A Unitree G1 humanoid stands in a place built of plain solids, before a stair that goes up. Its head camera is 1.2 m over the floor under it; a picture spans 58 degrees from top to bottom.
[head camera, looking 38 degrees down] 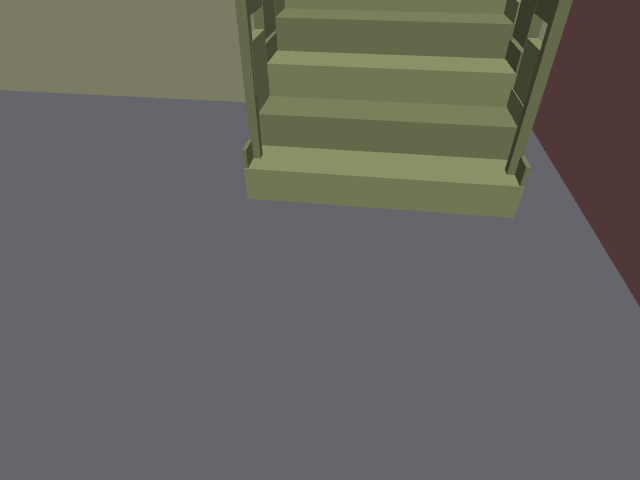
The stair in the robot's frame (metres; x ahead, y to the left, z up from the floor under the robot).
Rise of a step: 0.17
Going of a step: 0.26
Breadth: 1.32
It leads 8 degrees to the right of straight ahead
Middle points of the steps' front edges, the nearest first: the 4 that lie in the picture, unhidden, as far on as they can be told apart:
1.79 -0.28 0.17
2.05 -0.32 0.35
2.31 -0.35 0.52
2.58 -0.39 0.69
